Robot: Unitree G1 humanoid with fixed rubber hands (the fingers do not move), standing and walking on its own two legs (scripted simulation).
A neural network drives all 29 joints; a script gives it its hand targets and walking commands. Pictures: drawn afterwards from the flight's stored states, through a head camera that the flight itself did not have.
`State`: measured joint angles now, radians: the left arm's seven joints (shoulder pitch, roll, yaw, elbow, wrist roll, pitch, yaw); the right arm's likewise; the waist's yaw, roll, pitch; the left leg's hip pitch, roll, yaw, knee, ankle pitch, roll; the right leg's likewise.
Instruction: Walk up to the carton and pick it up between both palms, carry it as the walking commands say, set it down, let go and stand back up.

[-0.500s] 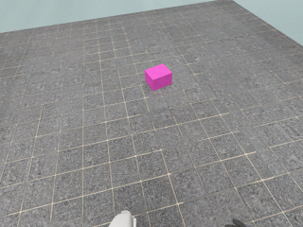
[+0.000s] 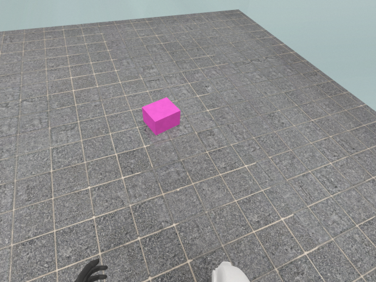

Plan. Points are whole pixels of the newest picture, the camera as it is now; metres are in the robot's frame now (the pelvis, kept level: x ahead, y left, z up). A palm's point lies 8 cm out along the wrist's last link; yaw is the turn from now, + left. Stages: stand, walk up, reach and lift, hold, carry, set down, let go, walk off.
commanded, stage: walk up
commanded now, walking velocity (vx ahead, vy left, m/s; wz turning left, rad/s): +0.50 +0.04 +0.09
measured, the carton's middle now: (161, 115) +1.34 +0.08 -0.71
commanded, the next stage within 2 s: none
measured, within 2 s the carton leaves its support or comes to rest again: neither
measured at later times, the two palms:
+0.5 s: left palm out of the picture +0.14 +0.22 -0.11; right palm (264, 197) +0.37 -0.25 -0.14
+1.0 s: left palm (97, 135) +0.61 +0.28 -0.13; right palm (247, 189) +0.38 -0.20 -0.11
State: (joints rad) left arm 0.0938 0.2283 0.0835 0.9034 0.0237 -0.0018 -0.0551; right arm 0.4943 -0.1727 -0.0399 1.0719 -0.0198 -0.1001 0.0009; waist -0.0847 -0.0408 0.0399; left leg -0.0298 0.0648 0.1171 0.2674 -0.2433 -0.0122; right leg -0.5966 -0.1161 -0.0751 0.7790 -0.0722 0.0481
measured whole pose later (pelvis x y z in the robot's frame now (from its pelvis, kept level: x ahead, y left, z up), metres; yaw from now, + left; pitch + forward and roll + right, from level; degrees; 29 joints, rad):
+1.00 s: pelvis +0.48 +0.04 +0.00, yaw +0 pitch +0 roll -1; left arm 0.10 0.24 0.07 0.91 0.03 0.00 -0.06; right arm 0.48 -0.19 -0.05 1.06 -0.02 -0.10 0.01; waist -0.07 -0.04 0.05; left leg -0.03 0.07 0.14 0.27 -0.24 -0.01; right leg -0.60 -0.13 -0.08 0.80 -0.06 0.04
